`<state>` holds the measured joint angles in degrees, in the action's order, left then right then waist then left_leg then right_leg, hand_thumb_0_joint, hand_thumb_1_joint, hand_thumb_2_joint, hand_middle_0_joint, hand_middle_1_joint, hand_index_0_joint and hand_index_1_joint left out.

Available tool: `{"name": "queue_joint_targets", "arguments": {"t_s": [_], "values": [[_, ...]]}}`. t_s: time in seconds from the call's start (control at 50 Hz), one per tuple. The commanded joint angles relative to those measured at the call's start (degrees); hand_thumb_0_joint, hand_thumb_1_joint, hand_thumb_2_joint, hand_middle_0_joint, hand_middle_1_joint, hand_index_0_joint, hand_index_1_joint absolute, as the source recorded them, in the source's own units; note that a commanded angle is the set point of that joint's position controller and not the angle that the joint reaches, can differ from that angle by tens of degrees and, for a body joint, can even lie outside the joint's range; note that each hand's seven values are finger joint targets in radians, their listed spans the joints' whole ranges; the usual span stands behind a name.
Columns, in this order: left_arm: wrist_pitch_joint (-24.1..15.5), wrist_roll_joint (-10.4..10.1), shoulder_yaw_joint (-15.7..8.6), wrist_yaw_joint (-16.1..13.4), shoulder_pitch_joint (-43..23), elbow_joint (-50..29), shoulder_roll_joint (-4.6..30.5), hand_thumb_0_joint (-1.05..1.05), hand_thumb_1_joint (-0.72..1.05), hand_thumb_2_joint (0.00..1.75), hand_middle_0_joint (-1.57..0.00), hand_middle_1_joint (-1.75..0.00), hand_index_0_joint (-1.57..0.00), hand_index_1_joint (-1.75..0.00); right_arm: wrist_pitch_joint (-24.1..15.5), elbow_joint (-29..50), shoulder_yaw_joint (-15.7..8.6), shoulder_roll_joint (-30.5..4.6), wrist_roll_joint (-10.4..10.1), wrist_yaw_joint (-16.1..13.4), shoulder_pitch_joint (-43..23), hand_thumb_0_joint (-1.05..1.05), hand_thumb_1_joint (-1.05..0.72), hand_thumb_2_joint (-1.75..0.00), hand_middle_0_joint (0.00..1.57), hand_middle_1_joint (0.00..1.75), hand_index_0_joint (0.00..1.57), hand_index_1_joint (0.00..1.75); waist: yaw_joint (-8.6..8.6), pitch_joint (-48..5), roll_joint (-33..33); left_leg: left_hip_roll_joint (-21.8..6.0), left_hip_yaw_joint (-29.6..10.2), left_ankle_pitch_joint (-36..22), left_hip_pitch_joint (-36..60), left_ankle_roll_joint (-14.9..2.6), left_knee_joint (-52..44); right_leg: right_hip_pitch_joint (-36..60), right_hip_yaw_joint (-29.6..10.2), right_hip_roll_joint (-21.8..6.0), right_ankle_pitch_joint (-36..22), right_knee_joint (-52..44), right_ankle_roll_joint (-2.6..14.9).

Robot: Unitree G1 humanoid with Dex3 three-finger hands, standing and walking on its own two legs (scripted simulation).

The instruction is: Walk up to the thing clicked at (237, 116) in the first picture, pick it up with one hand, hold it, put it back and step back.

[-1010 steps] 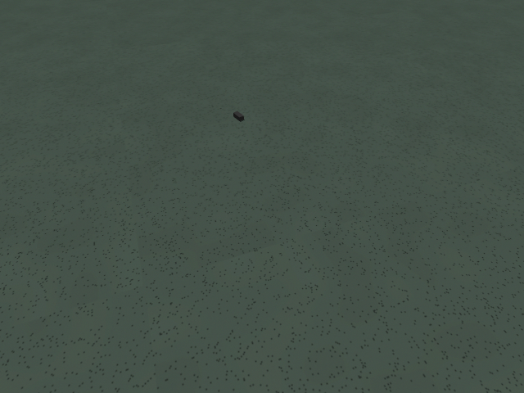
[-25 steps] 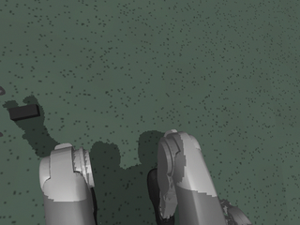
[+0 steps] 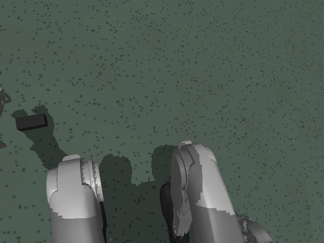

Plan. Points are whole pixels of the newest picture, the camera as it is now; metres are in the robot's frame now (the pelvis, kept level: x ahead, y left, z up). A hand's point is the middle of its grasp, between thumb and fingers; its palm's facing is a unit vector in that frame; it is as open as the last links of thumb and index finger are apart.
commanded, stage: rise first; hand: left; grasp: from above
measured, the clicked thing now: (32, 122) +0.45 +0.33 -0.30
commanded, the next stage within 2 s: approach in 0.16 s
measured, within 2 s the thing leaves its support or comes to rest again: neither
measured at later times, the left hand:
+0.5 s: hand (0, 121) +0.42 +0.35 -0.18, palm faces -0.45 -0.09 -0.89, open 12.6 cm
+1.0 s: hand (4, 120) +0.42 +0.35 -0.18, palm faces -0.48 -0.15 -0.86, open 13.0 cm
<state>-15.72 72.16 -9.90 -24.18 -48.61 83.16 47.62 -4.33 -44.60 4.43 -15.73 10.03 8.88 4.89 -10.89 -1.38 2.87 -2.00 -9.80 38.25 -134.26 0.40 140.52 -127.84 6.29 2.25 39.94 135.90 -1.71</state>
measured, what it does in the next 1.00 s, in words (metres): stands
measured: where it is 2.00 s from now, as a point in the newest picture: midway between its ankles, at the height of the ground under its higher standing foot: (138, 234)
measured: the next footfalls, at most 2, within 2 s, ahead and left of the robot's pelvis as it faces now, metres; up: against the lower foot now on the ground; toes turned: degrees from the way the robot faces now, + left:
none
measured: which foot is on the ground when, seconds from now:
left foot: down 0.00-1.00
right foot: down 0.00-1.00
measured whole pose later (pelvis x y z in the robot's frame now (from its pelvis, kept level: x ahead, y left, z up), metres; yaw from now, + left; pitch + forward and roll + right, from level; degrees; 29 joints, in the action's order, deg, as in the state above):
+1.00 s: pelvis +0.00 +0.00 -0.01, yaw +0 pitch +31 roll -8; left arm -9.4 67.0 -10.0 -22.1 -51.8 87.2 48.3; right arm -6.2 -42.2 7.1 -16.9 10.3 10.5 7.2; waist -14.1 1.7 1.5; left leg -2.6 -10.0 38.1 -134.9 0.4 141.5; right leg -129.4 6.3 3.0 39.0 136.8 -1.8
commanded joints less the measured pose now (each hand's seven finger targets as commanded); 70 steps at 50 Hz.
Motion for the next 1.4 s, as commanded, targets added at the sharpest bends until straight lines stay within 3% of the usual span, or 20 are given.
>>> {"name": "queue_joint_targets", "arguments": {"t_s": [0.0,0.04,0.26,0.4,0.5,0.58,0.62,0.7,0.78,0.86,0.92,0.94,0.96,1.0,1.02,1.12,1.24,1.28,1.32,1.38], "values": [[-0.7,-1.1,-2.1,-1.8,-13.8,-7.4,15.7,0.00,-0.18,0.71,-0.40,-0.69,-0.39,-0.70,-0.2,0.7,-4.1,-14.7,0.0,-0.6,10.6,0.00,-0.90,-0.90,0.20,0.30,0.20,0.30,0.15,-36.3,-18.3,1.0,5.6,-8.8,30.1,-1.62,-14.1,15.4,4.3,1.8,-12.1,-13.5,3.41],[-0.9,-1.4,-1.2,-1.8,-12.3,-5.3,14.4,0.00,-0.19,0.71,-0.39,-0.70,-0.39,-0.71,-0.2,0.7,-4.0,-14.4,-0.1,-0.7,10.1,0.00,-0.90,-0.90,0.20,0.30,0.20,0.30,0.31,-34.7,-17.2,0.9,5.8,-7.9,29.0,-1.74,-13.7,15.0,4.2,1.8,-11.3,-13.8,3.44],[-1.4,0.1,-4.8,-4.3,-14.0,-7.3,19.0,0.00,-0.26,0.77,-0.33,-0.73,-0.32,-0.74,-0.2,0.7,-3.6,-14.8,0.7,-0.4,10.3,0.00,-0.89,-0.89,0.20,0.30,0.20,0.30,0.46,-36.3,-19.9,1.0,6.2,-7.6,29.4,-1.68,-13.6,15.2,4.0,1.7,-10.8,-13.4,3.52],[-0.4,-0.1,3.1,-3.4,-21.7,-5.3,11.5,0.00,-0.30,0.80,-0.29,-0.79,-0.29,-0.80,-1.2,-0.2,-3.4,-14.8,0.8,-0.7,11.9,0.00,-0.89,-0.89,0.20,0.30,0.20,0.30,-4.52,-33.1,-17.7,0.7,5.3,-4.8,27.7,-1.87,-12.9,12.0,4.3,1.9,-9.0,-14.6,3.39],[0.3,0.0,6.1,-4.2,-23.5,-1.5,8.6,0.00,-0.32,0.82,-0.29,-0.80,-0.28,-0.81,-2.2,-0.3,-2.6,-15.3,0.7,-0.7,13.1,0.00,-0.89,-0.89,0.20,0.30,0.20,0.30,-5.80,-32.8,-19.0,0.5,4.2,-6.3,30.1,-1.24,-13.4,11.7,5.5,2.1,-10.7,-13.4,3.44],[2.4,1.1,3.2,-6.6,-23.7,-0.6,11.7,0.00,-0.32,0.82,-0.30,-0.78,-0.29,-0.79,-2.5,0.6,-1.8,-15.6,0.7,-0.5,12.9,0.00,-0.89,-0.89,0.20,0.30,0.20,0.30,-4.40,-35.2,-23.4,0.4,4.6,-9.7,33.2,-0.64,-13.8,12.0,6.0,1.8,-13.9,-11.4,3.53],[3.6,1.7,-0.3,-8.1,-23.0,-1.6,15.4,0.00,-0.31,0.81,-0.30,-0.78,-0.29,-0.79,-2.4,1.1,-1.4,-15.8,0.7,-0.2,12.4,0.00,-0.89,-0.89,0.20,0.30,0.20,0.30,-2.57,-37.9,-25.8,0.5,5.4,-11.6,33.8,-0.57,-13.9,13.7,5.6,2.1,-15.7,-11.2,3.78],[6.6,1.0,-3.1,-9.1,-20.9,-4.0,18.1,0.00,-0.32,0.82,-0.31,-0.75,-0.29,-0.76,-2.2,2.8,-1.1,-15.8,0.5,0.7,11.2,0.00,-0.89,-0.89,0.20,0.30,0.20,0.30,-0.91,-39.9,-25.9,0.6,6.6,-12.8,31.9,-1.37,-13.6,16.5,4.6,2.2,-17.2,-11.6,3.75],[8.9,-1.5,-3.4,-7.2,-15.9,-3.3,17.9,0.00,-0.31,0.81,-0.32,-0.72,-0.30,-0.74,-2.1,3.4,-1.3,-15.6,-0.2,1.1,10.9,0.00,-0.89,-0.89,0.20,0.30,0.20,0.30,-0.29,-39.8,-21.2,0.5,7.3,-12.0,28.1,-2.50,-12.2,20.0,3.2,2.5,-17.1,-12.9,3.11],[8.6,-4.9,0.1,-2.4,-15.3,-1.1,14.3,0.00,-0.34,0.82,-0.27,-0.79,-0.26,-0.79,-2.3,3.6,-1.7,-15.0,-0.5,1.5,11.6,0.00,-0.89,-0.89,0.20,0.30,0.20,0.30,-3.18,-33.6,-13.2,0.6,6.3,-6.9,20.0,-3.56,-11.4,20.4,2.1,2.7,-11.8,-14.6,2.63],[6.2,-6.3,-3.1,0.5,-16.4,-2.9,18.3,0.00,-0.33,0.81,-0.29,-0.79,-0.28,-0.80,-2.1,3.2,-2.6,-16.6,0.0,0.8,13.3,0.00,-0.89,-0.89,0.20,0.30,0.20,0.30,-3.98,-33.2,-11.1,0.5,5.6,-5.8,18.7,-3.35,-10.7,22.0,2.2,2.3,-9.4,-15.1,2.70],[4.8,-6.3,-0.1,1.8,-18.7,-5.0,14.3,0.00,-0.33,0.81,-0.28,-0.80,-0.28,-0.81,-2.3,4.1,-2.2,-16.2,0.3,0.8,13.1,0.00,-0.89,-0.89,0.20,0.30,0.20,0.30,-4.77,-33.1,-12.1,0.5,5.5,-6.2,19.7,-3.04,-10.3,21.4,2.6,2.3,-9.8,-15.1,2.89],[3.5,-6.5,-0.2,2.3,-18.6,-4.6,14.2,0.00,-0.33,0.80,-0.28,-0.81,-0.28,-0.81,-2.1,2.8,-2.2,-15.7,0.5,0.7,13.9,0.00,-0.89,-0.89,0.20,0.30,0.20,0.30,-5.26,-34.4,-12.4,0.5,5.0,-6.1,20.5,-2.83,-10.6,22.2,2.5,2.6,-9.6,-15.1,2.77],[0.4,-5.9,4.3,3.2,-22.2,-8.4,10.6,0.00,-0.33,0.80,-0.27,-0.81,-0.27,-0.82,-2.2,1.8,-2.2,-15.3,-0.2,0.3,14.2,0.00,-0.89,-0.89,0.20,0.30,0.20,0.30,-5.42,-32.5,-14.4,0.6,4.6,-3.9,22.8,-2.14,-10.8,17.8,3.9,2.5,-7.5,-15.3,3.37],[-0.7,-4.9,1.8,3.0,-21.5,-8.2,15.3,0.00,-0.33,0.80,-0.28,-0.82,-0.28,-0.82,-2.2,2.5,-2.3,-16.2,0.1,0.0,13.9,0.00,-0.90,-0.89,0.20,0.30,0.20,0.30,-5.27,-33.5,-15.6,0.5,4.4,-4.2,23.9,-1.99,-10.8,18.7,3.9,2.6,-7.6,-15.0,3.30],[-3.5,-1.6,2.6,-1.6,-19.4,-4.5,12.2,0.00,-0.40,0.85,-0.20,-0.88,-0.20,-0.87,-1.5,1.7,-1.5,-16.2,0.6,0.0,13.5,0.00,-0.89,-0.89,0.20,0.30,0.20,0.30,-5.06,-33.0,-19.7,0.4,3.7,-7.6,30.4,-0.82,-11.6,15.0,6.5,2.3,-11.5,-12.2,3.41],[-2.0,3.9,0.8,-9.3,-20.6,3.6,15.5,0.00,-0.45,0.93,-0.19,-0.82,-0.16,-0.84,-1.8,1.2,0.1,-16.8,1.9,0.7,10.7,0.00,-0.88,-0.90,0.20,0.30,0.20,0.30,-5.25,-30.6,-23.3,0.1,3.8,-11.2,31.6,-0.57,-11.6,11.8,7.3,2.9,-14.7,-9.7,3.65],[-1.3,4.7,1.4,-11.4,-22.4,5.1,15.5,0.00,-0.44,0.93,-0.18,-0.82,-0.16,-0.85,-2.6,1.4,0.7,-17.0,2.6,1.2,10.1,0.00,-0.88,-0.90,0.20,0.30,0.20,0.30,-6.28,-29.9,-23.6,-0.1,3.6,-11.2,31.6,-0.53,-11.1,11.4,7.6,2.9,-15.2,-9.0,3.56],[-0.7,4.7,-0.8,-14.0,-23.4,4.1,17.8,0.00,-0.42,0.91,-0.20,-0.81,-0.17,-0.83,-3.2,1.5,0.9,-17.6,3.2,1.5,9.6,0.00,-0.88,-0.90,0.20,0.30,0.20,0.30,-5.89,-31.3,-25.3,0.1,3.7,-11.0,31.8,-0.47,-11.3,12.2,7.8,2.7,-15.1,-8.7,3.41],[1.0,4.8,1.0,-15.8,-23.3,7.4,16.3,0.00,-0.41,0.89,-0.18,-0.84,-0.17,-0.85,-5.0,1.4,1.5,-18.1,4.6,2.6,8.7,0.00,-0.88,-0.89,0.20,0.30,0.20,0.30,-7.95,-28.7,-24.4,0.0,3.9,-8.3,29.5,-0.83,-10.5,12.0,7.8,3.0,-13.2,-9.5,2.99]]}}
